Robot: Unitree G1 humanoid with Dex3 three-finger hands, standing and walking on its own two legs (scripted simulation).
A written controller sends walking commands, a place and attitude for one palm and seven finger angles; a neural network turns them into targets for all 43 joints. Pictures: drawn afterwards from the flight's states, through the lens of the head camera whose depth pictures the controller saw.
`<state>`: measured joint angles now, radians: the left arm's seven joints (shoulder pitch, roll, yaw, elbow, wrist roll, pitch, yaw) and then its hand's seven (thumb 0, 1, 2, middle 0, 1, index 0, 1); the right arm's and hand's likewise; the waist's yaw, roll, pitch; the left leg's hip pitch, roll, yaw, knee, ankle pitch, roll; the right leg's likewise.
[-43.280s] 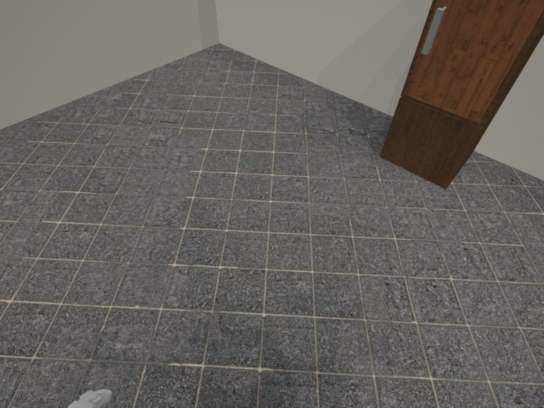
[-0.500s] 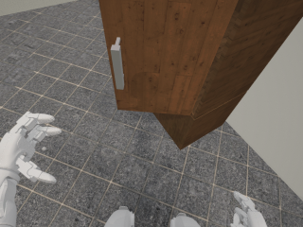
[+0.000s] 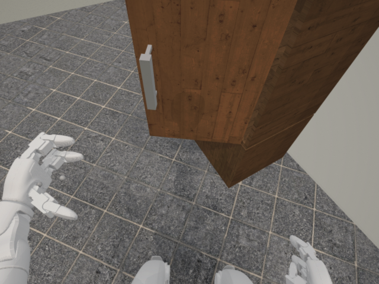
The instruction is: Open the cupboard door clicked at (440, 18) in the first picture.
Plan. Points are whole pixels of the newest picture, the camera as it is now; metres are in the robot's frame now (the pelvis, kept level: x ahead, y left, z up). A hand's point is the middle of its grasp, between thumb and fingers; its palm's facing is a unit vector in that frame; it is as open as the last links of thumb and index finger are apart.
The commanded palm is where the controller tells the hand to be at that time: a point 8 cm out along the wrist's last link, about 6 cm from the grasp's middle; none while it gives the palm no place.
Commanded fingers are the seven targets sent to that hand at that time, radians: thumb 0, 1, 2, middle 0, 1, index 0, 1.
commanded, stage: move the hooked fingers beside the handle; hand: left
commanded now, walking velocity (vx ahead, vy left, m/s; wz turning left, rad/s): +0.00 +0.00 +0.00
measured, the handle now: (150, 79) +0.61 +0.14 +0.04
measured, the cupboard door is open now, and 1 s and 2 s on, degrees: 55 55 55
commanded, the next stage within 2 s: none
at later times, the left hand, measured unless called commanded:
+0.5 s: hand (89, 141) +0.39 +0.24 +0.05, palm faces -0.06 -1.00 -0.02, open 14.0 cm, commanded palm +0.38 +0.30 +0.05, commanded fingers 0.00 -0.50 0.30 -0.30 -1.20 -0.30 -1.20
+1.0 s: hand (107, 113) +0.47 +0.23 +0.05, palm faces -0.05 -1.00 +0.00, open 14.0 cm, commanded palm +0.46 +0.28 +0.05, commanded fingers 0.00 -0.50 0.30 -0.30 -1.20 -0.30 -1.20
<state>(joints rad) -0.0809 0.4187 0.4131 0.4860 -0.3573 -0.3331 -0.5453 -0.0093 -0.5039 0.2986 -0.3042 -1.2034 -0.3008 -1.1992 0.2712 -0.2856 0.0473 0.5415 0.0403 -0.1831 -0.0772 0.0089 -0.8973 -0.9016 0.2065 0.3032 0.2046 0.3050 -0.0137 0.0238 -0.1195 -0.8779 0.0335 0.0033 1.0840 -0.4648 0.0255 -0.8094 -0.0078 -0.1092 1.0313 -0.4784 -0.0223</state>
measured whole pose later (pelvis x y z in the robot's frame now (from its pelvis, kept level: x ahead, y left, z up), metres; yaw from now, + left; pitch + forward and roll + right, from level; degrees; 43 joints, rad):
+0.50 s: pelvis +0.00 +0.00 +0.00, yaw -1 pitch +18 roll -2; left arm -0.40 0.46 0.41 0.75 -0.27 -0.36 -0.49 -0.01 -0.50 0.30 -0.30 -1.20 -0.30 -1.20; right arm 0.32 -0.29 0.03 0.60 0.04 -0.10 -0.07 0.01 -0.90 -0.90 0.21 0.30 0.20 0.30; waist -0.07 0.01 -0.12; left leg -0.93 0.04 0.02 1.09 -0.47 0.03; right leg -0.88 0.00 -0.09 1.05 -0.48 -0.02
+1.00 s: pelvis +0.00 +0.01 -0.01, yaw -2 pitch +22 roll -3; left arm -0.74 0.54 0.43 1.08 -0.17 -0.39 -0.42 -0.01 -0.50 0.30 -0.30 -1.20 -0.30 -1.20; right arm 0.35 -0.28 0.04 0.63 0.02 0.00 -0.04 0.00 -0.90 -0.90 0.21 0.30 0.20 0.30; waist -0.13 0.01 -0.12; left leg -1.04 0.05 0.03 1.14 -0.48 0.04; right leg -0.98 0.01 -0.08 1.08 -0.48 -0.01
